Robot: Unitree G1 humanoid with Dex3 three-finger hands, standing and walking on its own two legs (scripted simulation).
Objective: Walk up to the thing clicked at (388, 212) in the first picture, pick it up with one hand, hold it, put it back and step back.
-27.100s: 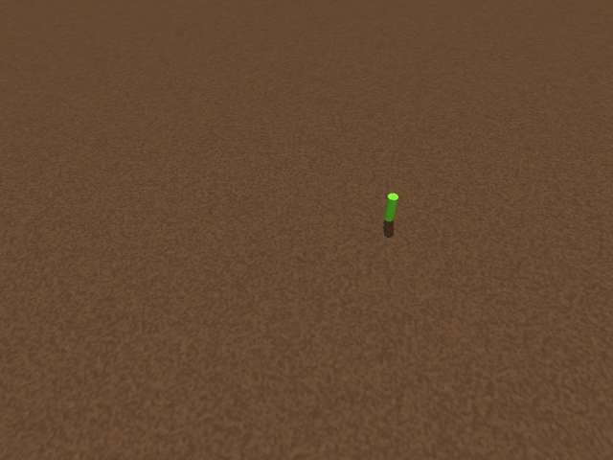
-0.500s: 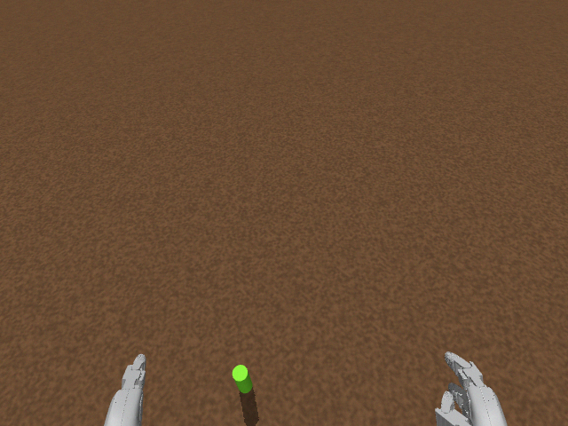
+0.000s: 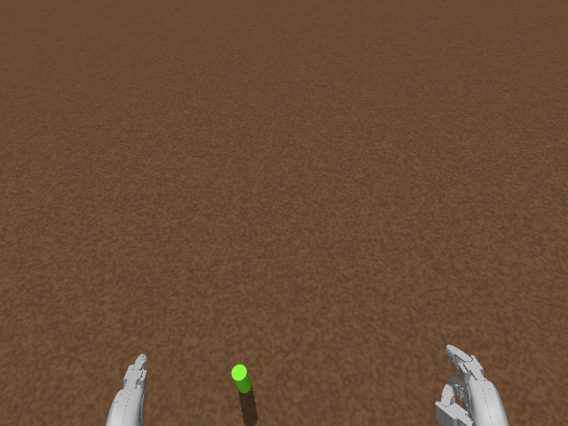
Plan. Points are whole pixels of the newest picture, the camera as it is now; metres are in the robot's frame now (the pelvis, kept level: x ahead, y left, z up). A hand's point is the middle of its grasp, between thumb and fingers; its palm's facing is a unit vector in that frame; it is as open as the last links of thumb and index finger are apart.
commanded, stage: home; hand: left
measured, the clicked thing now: (242, 379) +0.38 +0.18 -0.65
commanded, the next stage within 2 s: stand in 0.48 s
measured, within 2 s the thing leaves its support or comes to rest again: neither
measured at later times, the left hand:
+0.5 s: hand (167, 413) +0.18 +0.19 -0.05, palm faces +0.10 -0.95 -0.28, open 17.7 cm
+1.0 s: hand (165, 417) +0.17 +0.19 -0.06, palm faces +0.08 -0.95 -0.29, open 10.2 cm
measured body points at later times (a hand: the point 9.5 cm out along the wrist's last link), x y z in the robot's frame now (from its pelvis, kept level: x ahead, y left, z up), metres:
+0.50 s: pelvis +0.01 +0.01 +0.00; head +0.03 +0.01 +0.45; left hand +0.17 +0.24 -0.03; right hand +0.17 -0.23 -0.07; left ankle +0.02 +0.14 -0.69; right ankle +0.00 -0.12 -0.69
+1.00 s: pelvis +0.00 +0.01 +0.00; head +0.03 +0.01 +0.45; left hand +0.17 +0.24 -0.04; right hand +0.17 -0.23 -0.07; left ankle +0.02 +0.14 -0.69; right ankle +0.00 -0.12 -0.69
